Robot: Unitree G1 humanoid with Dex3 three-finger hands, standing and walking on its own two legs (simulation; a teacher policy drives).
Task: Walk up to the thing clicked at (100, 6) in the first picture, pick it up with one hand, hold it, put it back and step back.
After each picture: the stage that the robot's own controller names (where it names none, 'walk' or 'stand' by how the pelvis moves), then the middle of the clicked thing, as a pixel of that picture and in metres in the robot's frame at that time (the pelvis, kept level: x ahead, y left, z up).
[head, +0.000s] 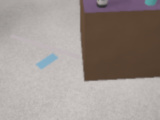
stand; out of the picture +0.97 -0.10 +0.03
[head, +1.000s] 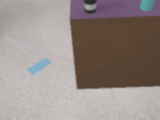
walk; (90, 1) +0.84 +0.01 +0.06
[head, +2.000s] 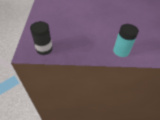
walk; (42, 39) +0.49 +0.20 +0.06
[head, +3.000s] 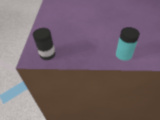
stand; (44, 44) +0.50 +0.18 +0.06
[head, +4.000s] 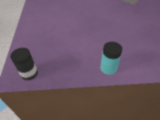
stand; (25, 64) +0.42 +0.23 +0.04
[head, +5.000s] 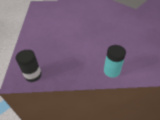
stand; (29, 66) +0.41 +0.23 +0.04
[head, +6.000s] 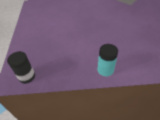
stand; (22, 68) +0.41 +0.25 +0.03
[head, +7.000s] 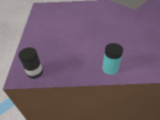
stand; (31, 63) +0.44 +0.23 +0.03
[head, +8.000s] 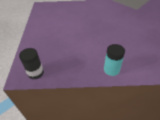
stand; (32, 64) +0.43 +0.23 +0.03
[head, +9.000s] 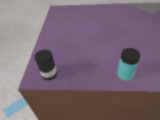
rise first; (46, 65) +0.43 +0.20 +0.03
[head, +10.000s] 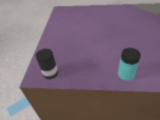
go down; (47, 64) +0.44 +0.20 +0.04
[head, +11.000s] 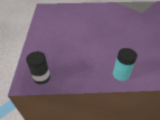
go down; (39, 68) +0.42 +0.18 +0.04
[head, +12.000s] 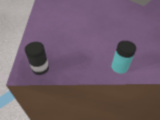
close in; (37, 59) +0.45 +0.18 +0.04
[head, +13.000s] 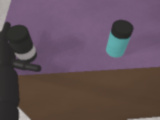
close; (22, 45) +0.45 +0.19 +0.09
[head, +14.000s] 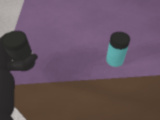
lift; (20, 52) +0.40 +0.20 +0.14
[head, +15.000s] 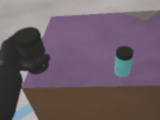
lift; (32, 51) +0.32 +0.16 +0.24
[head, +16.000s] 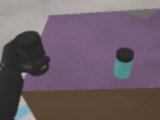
hold; (33, 54) +0.33 +0.17 +0.22
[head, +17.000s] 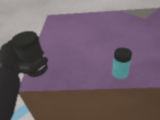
hold; (31, 54) +0.33 +0.17 +0.22
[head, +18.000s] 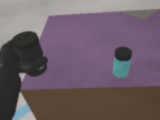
crouch; (31, 54) +0.33 +0.17 +0.22
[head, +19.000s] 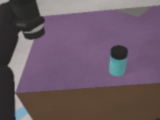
crouch; (28, 16) +0.41 +0.16 +0.29
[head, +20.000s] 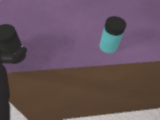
lower; (10, 45) +0.45 +0.22 +0.08
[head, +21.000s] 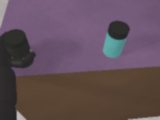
lower; (19, 49) +0.44 +0.20 +0.09
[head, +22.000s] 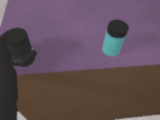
lower; (20, 48) +0.45 +0.19 +0.08
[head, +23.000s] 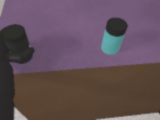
lower; (18, 45) +0.45 +0.20 +0.09
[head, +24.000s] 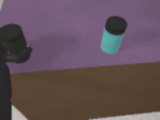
loosen; (16, 44) +0.45 +0.20 +0.09
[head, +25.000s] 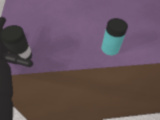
withdraw; (17, 45) +0.46 +0.20 +0.09
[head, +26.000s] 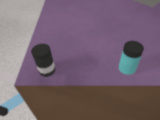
sink last; (44, 60) +0.43 +0.18 +0.06
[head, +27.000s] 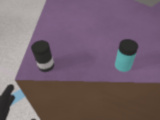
stand; (43, 56) +0.45 +0.20 +0.04
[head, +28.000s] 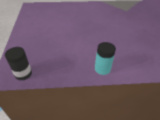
stand; (19, 64) +0.41 +0.28 +0.06
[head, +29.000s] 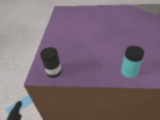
sink last; (51, 63) +0.45 +0.17 +0.04
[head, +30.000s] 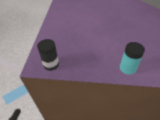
stand; (48, 55) +0.46 +0.18 +0.03
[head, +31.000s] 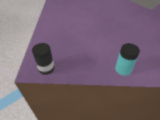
stand; (44, 59) +0.45 +0.18 +0.03
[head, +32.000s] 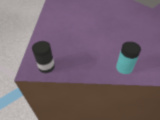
stand; (44, 57) +0.45 +0.18 +0.04
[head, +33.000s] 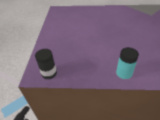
sink last; (46, 64) +0.44 +0.19 +0.03
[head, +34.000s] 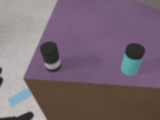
stand; (51, 57) +0.46 +0.18 +0.03
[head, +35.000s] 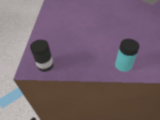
stand; (42, 56) +0.46 +0.18 +0.04
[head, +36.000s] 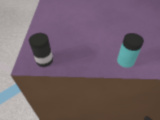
stand; (41, 50) +0.46 +0.17 +0.07
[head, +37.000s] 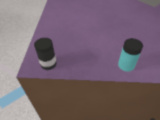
sink last; (46, 54) +0.46 +0.17 +0.05
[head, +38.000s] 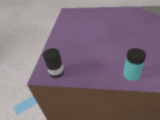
sink last; (54, 63) +0.45 +0.18 +0.04
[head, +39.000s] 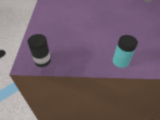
open; (40, 51) +0.47 +0.17 +0.04
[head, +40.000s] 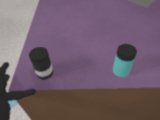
sink last; (42, 64) +0.43 +0.17 +0.04
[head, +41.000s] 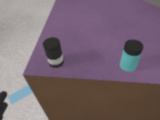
stand; (54, 53) +0.48 +0.17 +0.03
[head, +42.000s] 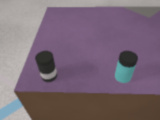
walk; (47, 67) +0.43 +0.17 +0.03
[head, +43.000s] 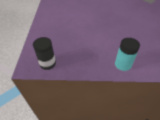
stand; (45, 54) +0.46 +0.16 +0.05
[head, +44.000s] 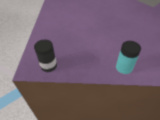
sink last; (46, 56) +0.45 +0.17 +0.05
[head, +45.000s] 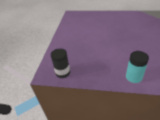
withdraw; (60, 63) +0.46 +0.16 +0.04
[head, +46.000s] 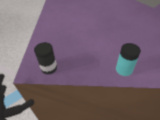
sink last; (46, 59) +0.44 +0.18 +0.04
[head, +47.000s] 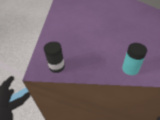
stand; (54, 57) +0.46 +0.15 +0.03
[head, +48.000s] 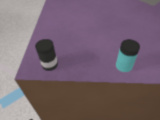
stand; (47, 55) +0.46 +0.17 +0.04
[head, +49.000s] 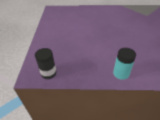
stand; (46, 64) +0.44 +0.18 +0.04
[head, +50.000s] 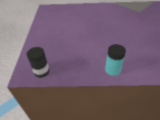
stand; (38, 62) +0.45 +0.21 +0.03
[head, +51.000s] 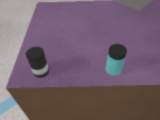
stand; (38, 62) +0.45 +0.20 +0.03
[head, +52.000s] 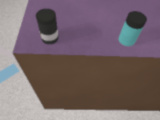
walk; (48, 27) +0.52 +0.16 +0.06
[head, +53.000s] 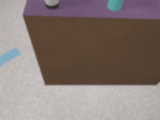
walk; out of the picture +0.74 +0.17 +0.05
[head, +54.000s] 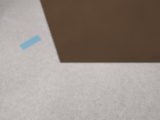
stand; out of the picture +1.04 +0.22 +0.06
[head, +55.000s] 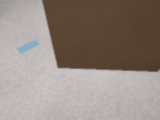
stand; out of the picture +1.05 +0.17 +0.05
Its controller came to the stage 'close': yes
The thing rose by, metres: 0.26
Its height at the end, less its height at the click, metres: +0.00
